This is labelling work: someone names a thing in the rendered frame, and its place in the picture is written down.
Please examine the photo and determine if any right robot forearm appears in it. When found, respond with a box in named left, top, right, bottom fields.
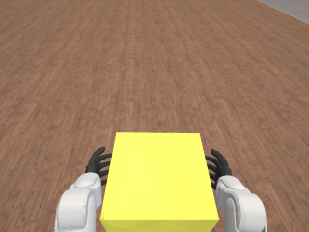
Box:
left=215, top=175, right=267, bottom=232

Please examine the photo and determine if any carton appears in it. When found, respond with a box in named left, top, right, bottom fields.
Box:
left=99, top=132, right=219, bottom=232

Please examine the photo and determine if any left robot hand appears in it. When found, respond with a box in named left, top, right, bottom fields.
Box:
left=85, top=146, right=113, bottom=186

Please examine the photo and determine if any left robot forearm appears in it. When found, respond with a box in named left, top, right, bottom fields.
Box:
left=54, top=172, right=102, bottom=232

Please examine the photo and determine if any right robot hand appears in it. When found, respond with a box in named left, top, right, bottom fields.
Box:
left=205, top=149, right=232, bottom=190

